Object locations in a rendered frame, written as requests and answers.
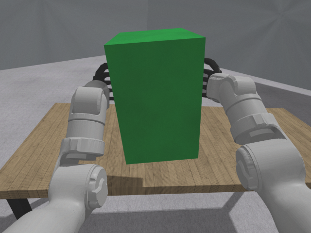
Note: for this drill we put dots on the table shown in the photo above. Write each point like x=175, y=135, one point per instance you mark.
x=28, y=172

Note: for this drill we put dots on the left robot upper arm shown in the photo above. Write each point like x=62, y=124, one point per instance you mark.
x=75, y=191

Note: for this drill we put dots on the robot right forearm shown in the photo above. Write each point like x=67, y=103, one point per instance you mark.
x=250, y=122

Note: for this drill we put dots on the right robot upper arm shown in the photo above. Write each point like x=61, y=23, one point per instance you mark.
x=273, y=169

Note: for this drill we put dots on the robot left forearm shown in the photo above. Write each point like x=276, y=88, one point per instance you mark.
x=87, y=115

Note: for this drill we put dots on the carton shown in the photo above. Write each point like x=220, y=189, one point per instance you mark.
x=157, y=82

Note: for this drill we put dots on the left robot hand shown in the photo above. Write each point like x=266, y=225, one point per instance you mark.
x=101, y=75

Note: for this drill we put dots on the right robot hand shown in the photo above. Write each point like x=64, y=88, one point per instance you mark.
x=216, y=69

